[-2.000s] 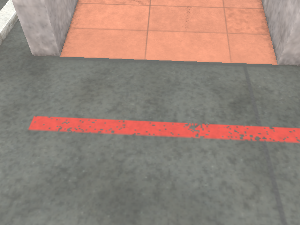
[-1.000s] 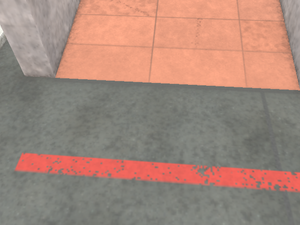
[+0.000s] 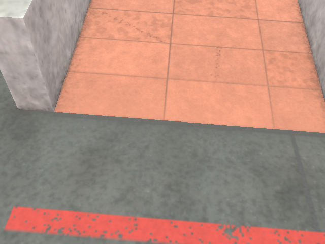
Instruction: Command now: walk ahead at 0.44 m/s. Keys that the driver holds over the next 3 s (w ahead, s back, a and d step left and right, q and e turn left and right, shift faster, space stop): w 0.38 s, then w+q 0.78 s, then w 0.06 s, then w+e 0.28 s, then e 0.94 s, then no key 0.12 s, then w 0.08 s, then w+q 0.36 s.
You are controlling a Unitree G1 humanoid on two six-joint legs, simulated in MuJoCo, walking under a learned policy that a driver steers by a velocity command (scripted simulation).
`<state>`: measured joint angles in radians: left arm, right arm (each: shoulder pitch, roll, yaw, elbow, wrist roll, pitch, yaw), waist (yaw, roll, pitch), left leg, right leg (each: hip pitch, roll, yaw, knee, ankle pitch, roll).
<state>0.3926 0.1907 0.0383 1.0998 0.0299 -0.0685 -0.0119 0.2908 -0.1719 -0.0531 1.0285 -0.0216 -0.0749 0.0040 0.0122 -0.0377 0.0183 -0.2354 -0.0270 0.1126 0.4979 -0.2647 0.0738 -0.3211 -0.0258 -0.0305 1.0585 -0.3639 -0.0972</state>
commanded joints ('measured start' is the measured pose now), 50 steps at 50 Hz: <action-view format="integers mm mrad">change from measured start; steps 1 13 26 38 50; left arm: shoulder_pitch -33 -433 -140 64 -56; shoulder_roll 27 20 34 77 120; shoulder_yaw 8 2 29 19 39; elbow -73 -228 -119 -76 -232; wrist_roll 5 -12 -11 -16 -25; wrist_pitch -11 19 -33 -60 -30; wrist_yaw -15 -24 10 37 16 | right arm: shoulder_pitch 103 271 141 -230 122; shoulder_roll -83 -89 -51 -26 -300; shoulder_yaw -5 15 -6 7 -91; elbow -2 56 -18 -175 -127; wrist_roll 5 4 -9 -3 -9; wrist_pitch -15 -40 3 46 49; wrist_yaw -4 -19 3 42 13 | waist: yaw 4 -45 -24 11 -140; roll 69 125 6 -18 148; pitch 89 130 17 102 -250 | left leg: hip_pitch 149 225 -279 -423 533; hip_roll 284 225 127 109 371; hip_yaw -386 -136 -167 -27 -860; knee -380 -372 727 280 -213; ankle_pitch -58 470 6 306 -37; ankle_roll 111 119 34 5 402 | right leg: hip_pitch -322 -300 150 258 -388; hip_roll -73 -19 -251 -192 56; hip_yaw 44 -75 226 -143 -3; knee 63 -408 -909 -923 460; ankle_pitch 114 333 126 560 -152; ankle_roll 6 35 -81 -11 75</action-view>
